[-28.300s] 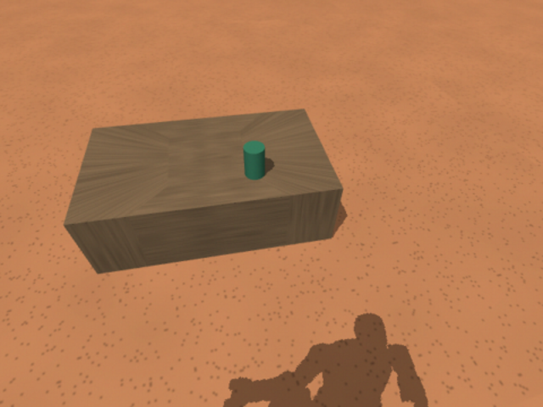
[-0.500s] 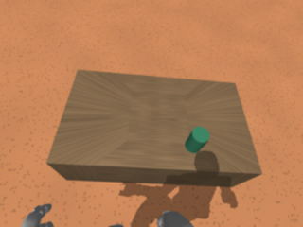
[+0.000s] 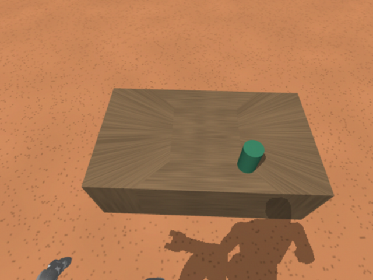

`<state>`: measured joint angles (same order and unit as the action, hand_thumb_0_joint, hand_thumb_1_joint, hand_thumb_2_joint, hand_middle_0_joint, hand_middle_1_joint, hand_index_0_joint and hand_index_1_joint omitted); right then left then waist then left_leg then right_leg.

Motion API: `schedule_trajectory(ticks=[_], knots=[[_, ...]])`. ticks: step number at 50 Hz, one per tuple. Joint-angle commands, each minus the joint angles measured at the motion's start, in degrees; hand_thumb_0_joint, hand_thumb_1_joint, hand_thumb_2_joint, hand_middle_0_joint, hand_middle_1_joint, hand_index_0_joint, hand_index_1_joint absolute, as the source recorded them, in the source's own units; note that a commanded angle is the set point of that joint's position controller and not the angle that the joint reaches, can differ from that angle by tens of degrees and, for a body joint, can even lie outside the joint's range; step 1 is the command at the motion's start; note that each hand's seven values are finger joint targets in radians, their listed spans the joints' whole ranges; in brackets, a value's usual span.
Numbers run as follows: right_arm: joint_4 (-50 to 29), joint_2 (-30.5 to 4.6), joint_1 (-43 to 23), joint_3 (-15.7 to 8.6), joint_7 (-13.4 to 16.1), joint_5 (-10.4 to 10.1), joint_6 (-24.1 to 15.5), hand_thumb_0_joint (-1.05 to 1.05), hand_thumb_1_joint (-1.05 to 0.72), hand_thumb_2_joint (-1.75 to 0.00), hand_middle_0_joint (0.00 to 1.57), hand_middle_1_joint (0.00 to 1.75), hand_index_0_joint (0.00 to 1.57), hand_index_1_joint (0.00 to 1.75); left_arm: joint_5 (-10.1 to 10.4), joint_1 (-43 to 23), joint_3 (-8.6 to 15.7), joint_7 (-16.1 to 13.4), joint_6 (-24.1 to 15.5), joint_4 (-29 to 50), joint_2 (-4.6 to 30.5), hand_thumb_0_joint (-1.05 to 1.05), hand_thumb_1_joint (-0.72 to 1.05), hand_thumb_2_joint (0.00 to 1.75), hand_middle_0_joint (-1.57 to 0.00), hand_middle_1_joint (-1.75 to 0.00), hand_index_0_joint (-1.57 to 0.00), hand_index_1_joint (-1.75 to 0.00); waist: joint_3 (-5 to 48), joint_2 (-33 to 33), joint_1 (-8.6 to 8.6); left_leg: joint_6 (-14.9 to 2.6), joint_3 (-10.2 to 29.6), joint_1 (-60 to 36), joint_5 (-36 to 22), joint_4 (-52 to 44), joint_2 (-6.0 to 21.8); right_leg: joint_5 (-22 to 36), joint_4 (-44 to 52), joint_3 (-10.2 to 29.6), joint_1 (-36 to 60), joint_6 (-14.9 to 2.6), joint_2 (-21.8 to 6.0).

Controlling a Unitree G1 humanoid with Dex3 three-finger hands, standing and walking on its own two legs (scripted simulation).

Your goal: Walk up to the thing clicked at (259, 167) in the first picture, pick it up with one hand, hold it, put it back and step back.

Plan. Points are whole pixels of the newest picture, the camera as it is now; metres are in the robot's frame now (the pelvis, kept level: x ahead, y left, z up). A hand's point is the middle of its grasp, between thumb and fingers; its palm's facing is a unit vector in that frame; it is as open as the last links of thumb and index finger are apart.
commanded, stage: step back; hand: right
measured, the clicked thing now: (250, 157) +0.62 -0.25 -0.36
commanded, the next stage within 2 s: none
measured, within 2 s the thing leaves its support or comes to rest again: neither
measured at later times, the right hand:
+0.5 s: hand out of the picture -0.03 -0.31 -0.15, palm faces +0.04 +0.91 -0.42, open 7.4 cm
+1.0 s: hand out of the picture -0.21 -0.30 -0.13, palm faces -0.04 +0.90 -0.43, open 7.4 cm
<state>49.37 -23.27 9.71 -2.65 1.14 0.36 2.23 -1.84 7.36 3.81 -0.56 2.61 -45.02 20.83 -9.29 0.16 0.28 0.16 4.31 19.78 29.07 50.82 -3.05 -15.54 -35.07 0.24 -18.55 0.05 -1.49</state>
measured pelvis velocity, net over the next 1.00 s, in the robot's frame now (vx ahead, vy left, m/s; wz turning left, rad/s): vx -0.31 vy -0.03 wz -0.01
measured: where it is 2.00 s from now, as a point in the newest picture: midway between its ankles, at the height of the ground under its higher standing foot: outside the picture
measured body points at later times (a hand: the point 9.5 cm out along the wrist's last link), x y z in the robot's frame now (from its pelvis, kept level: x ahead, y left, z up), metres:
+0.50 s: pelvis -0.15 -0.03 -0.01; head -0.10 -0.04 +0.43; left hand -0.06 +0.29 -0.12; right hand -0.03 -0.35 -0.12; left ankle -0.04 +0.11 -0.71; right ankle -0.16 -0.16 -0.73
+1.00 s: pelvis -0.31 -0.03 +0.00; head -0.26 -0.01 +0.45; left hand -0.19 +0.28 -0.12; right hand -0.21 -0.35 -0.10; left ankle -0.24 +0.09 -0.73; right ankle -0.34 -0.18 -0.66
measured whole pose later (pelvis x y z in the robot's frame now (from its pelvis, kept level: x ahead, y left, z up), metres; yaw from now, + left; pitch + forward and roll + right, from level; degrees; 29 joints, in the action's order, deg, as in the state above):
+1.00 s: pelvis -0.31 -0.03 +0.00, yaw +0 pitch -2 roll -1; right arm 48.6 -20.8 8.7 -2.1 0.9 2.4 1.9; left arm -0.6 8.0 4.7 -0.4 4.2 -46.7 22.8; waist -9.3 -1.5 0.1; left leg -1.1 0.9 20.2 12.4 34.8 1.8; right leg -30.6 -62.5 6.2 -23.2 0.6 4.4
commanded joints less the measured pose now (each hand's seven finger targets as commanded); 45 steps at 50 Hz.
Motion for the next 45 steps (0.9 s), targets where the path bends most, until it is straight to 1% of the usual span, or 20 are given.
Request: schedule_trajectory(ticks=[1,2,3,4,5,8,16,20,21,22,23,24,27,32,37,38,39,40,43,45], knots=[[-2.8,-8.3,5.6,-3.1,0.3,0.7,-2.7,0.0,-0.9,-0.9,0.2,0.3,0.2,0.3,0.9,-0.4,3.6,-0.7,-0.3,5.7,14.6,0.0,0.9,0.9,-0.2,-0.3,-0.2,-0.3,14.5,-7.8,-0.62,-0.25,-6.1,-5.1,-18.4,-28.6,0.9,28.6,-4.2,7.9,14.1,-8.68,-8.9],[-3.5,-10.4,4.5,-3.9,0.4,1.4,-3.1,0.0,-0.9,-0.9,0.2,0.3,0.2,0.3,1.2,0.8,3.0,-0.4,0.0,6.2,12.6,0.0,0.9,0.9,-0.2,-0.3,-0.2,-0.3,14.7,-4.8,0.04,-1.91,0.5,-10.5,-26.9,-28.8,5.4,19.3,-6.2,7.5,6.5,-5.72,-6.2],[-4.4,-16.0,3.4,-5.2,0.4,2.3,-3.3,0.0,-0.9,-0.9,0.2,0.3,0.2,0.3,1.5,2.1,2.5,-0.2,0.1,6.9,9.9,0.0,0.9,0.9,-0.2,-0.3,-0.2,-0.3,14.7,7.6,0.78,-6.8,18.2,-15.6,-35.6,-29.2,18.8,0.5,-14.7,4.2,-6.1,-2.45,1.8],[-5.2,-21.2,2.7,-5.9,-0.1,1.3,-3.0,0.0,-0.9,-0.9,0.2,0.3,0.2,0.3,1.4,-3.6,3.6,-1.1,0.2,7.3,12.1,0.0,0.9,0.9,-0.2,-0.3,-0.2,-0.3,13.6,13.4,-3.34,-15.96,25.6,-7.1,-43.1,-30.5,26.2,-22.6,-24.8,6.3,-5.9,-1.11,6.7],[-4.6,-19.3,2.3,-5.8,0.2,1.3,-3.2,0.0,-0.9,-0.9,0.2,0.3,0.2,0.3,0.8,-4.7,4.0,-1.5,0.3,6.2,13.0,0.0,0.9,0.9,-0.2,-0.3,-0.2,-0.3,11.6,9.2,-3.25,-16.98,25.0,-4.4,-41.2,-30.1,26.1,-22.0,-33.0,11.7,-6.3,-1.27,7.0],[-6.0,-13.4,-3.9,-3.8,0.9,1.3,-2.9,0.0,-0.9,-0.9,0.2,0.3,0.2,0.3,1.9,2.7,4.1,-1.1,0.4,3.5,12.1,0.0,0.9,0.9,-0.2,-0.3,-0.2,-0.3,9.8,7.4,1.6,-12.97,10.0,-8.7,-45.1,-25.8,18.6,-14.5,-39.5,11.7,-10.8,-1.28,7.1],[-7.2,-13.9,-0.1,-4.3,1.1,1.5,-2.2,0.0,-0.9,-0.9,0.2,0.3,0.2,0.3,1.0,2.9,4.1,0.0,-0.2,3.7,11.3,0.0,0.9,0.9,-0.2,-0.3,-0.2,-0.3,12.1,9.4,-2.14,-14.56,7.9,-14.1,-37.9,-23.5,18.6,-13.5,-17.4,5.9,-5.5,1.78,3.6],[-8.1,-15.6,-3.5,-4.5,0.5,0.8,-1.0,0.0,-0.9,-0.9,0.2,0.3,0.2,0.3,0.7,10.8,4.4,0.5,-1.0,-0.9,10.6,0.0,0.9,0.9,-0.2,-0.3,-0.2,-0.3,15.6,11.8,1.46,-10.23,5.2,-6.5,-29.2,-18.4,15.2,-0.8,9.2,-0.9,8.9,-0.9,2.5],[-8.3,-13.8,-3.7,-3.9,0.4,0.3,-0.7,0.0,-0.9,-0.9,0.2,0.3,0.2,0.3,-0.1,11.7,4.7,0.4,-1.3,-1.5,11.9,0.0,0.9,0.9,-0.2,-0.3,-0.2,-0.3,14.3,9.4,1.92,-6.96,3.9,0.0,-22.3,-16.3,12.7,1.9,10.9,0.8,12.0,-1.9,1.8],[-9.0,-10.4,-2.7,-3.0,0.3,-0.1,-0.6,0.0,-0.9,-0.9,0.2,0.3,0.2,0.3,-1.0,11.2,5.9,0.5,-1.7,-0.7,16.1,0.0,0.9,0.9,-0.2,-0.3,-0.2,-0.3,11.3,-2.4,1.51,-3.12,2.6,10.7,-10.9,-8.5,5.5,-4.1,13.2,16.2,12.6,-4.77,-6.7],[-10.1,-9.1,-5.1,-3.2,1.2,-0.4,-0.7,0.0,-0.9,-0.9,0.2,0.3,0.2,0.3,-0.4,6.7,7.2,0.6,-1.2,1.5,22.8,0.0,0.9,0.9,-0.2,-0.3,-0.2,-0.3,9.1,-16.6,3.53,-0.31,0.0,11.6,5.4,5.3,-2.6,-2.6,18.8,29.4,0.2,-14.81,-19.8],[-9.1,-11.4,-5.1,-4.0,1.5,-0.2,-0.4,0.0,-0.9,-0.9,0.2,0.3,0.2,0.3,-0.7,3.2,6.9,0.3,-1.4,3.5,23.1,0.0,0.9,0.9,-0.2,-0.3,-0.2,-0.3,5.4,-15.5,3.16,0.19,5.5,8.8,6.8,15.3,-0.5,-2.6,20.9,34.0,-8.8,-18.25,-23.9],[-5.5,-11.0,0.9,-3.5,1.0,-0.5,-0.9,0.0,-0.9,-0.9,0.2,0.3,0.2,0.3,-0.7,-4.8,4.8,-0.5,-1.8,4.6,15.4,0.0,0.9,0.9,-0.2,-0.3,-0.2,-0.3,5.0,-8.3,-2.22,-0.05,4.6,7.3,-2.4,19.1,-2.9,10.1,12.2,13.2,-4.9,-11.43,-11.9],[-6.0,-9.4,0.2,-2.8,0.8,0.4,-1.5,0.0,-0.9,-0.9,0.2,0.3,0.2,0.3,-0.9,1.7,4.5,-1.4,-1.5,4.8,14.7,0.0,0.9,0.9,-0.2,-0.3,-0.2,-0.3,9.2,-10.8,2.5,1.01,0.3,8.8,1.6,3.5,-0.5,21.7,7.2,12.4,10.7,-12.23,-12.9],[-2.3,-9.6,8.2,-3.6,0.5,1.2,-2.2,0.0,-0.9,-0.9,0.2,0.3,0.2,0.3,0.7,-1.4,3.4,-1.0,0.1,6.0,14.2,0.0,0.9,0.9,-0.2,-0.3,-0.2,-0.3,13.4,-8.4,-1.1,-1.19,-5.0,-6.4,-16.7,-27.5,1.3,17.3,-2.5,9.6,7.6,-7.73,-10.7],[-2.9,-12.2,7.0,-4.3,0.6,2.0,-2.5,0.0,-0.9,-0.9,0.2,0.3,0.2,0.3,0.8,1.1,2.5,-0.8,0.5,6.1,11.5,0.0,0.9,0.9,-0.2,-0.3,-0.2,-0.3,13.2,-1.5,0.26,-3.56,6.4,-11.2,-19.8,-30.2,8.8,7.7,-7.9,7.8,-1.0,-4.85,-7.0],[-4.2,-19.9,3.0,-5.6,0.1,1.7,-2.3,0.0,-0.9,-0.9,0.2,0.3,0.2,0.3,1.4,-0.9,2.3,-0.8,0.2,7.0,10.2,0.0,0.9,0.9,-0.2,-0.3,-0.2,-0.3,12.4,13.5,0.43,-11.7,23.8,-9.4,-29.1,-31.8,22.4,-13.2,-16.9,-0.7,-9.5,-1.48,4.0],[-4.8,-22.2,2.8,-6.2,0.0,1.9,-2.4,0.0,-0.9,-0.9,0.2,0.3,0.2,0.3,0.7,-4.9,4.0,-1.5,0.4,6.4,13.3,0.0,0.9,0.9,-0.2,-0.3,-0.2,-0.3,11.2,13.2,-3.01,-18.33,30.7,-0.2,-30.5,-33.1,27.2,-22.5,-29.4,7.2,-5.7,-0.95,4.5],[-4.8,-14.8,-3.5,-3.8,1.0,1.7,-2.6,0.0,-0.9,-0.9,0.2,0.3,0.2,0.3,2.0,1.4,3.8,-1.3,0.9,2.8,12.1,0.0,0.9,0.9,-0.2,-0.3,-0.2,-0.3,10.4,4.3,2.42,-13.86,12.7,-3.9,-39.8,-26.4,18.8,-15.4,-39.8,12.3,-9.1,-1.6,6.6],[-5.1,-13.0,-3.6,-3.5,1.0,1.6,-2.4,0.0,-0.9,-0.9,0.2,0.3,0.2,0.3,1.4,3.5,4.0,-0.9,0.5,1.8,12.3,0.0,0.9,0.9,-0.2,-0.3,-0.2,-0.3,10.6,6.7,2.16,-13.96,10.3,-7.1,-39.8,-25.0,18.3,-14.6,-36.2,9.1,-8.7,-0.25,5.7]])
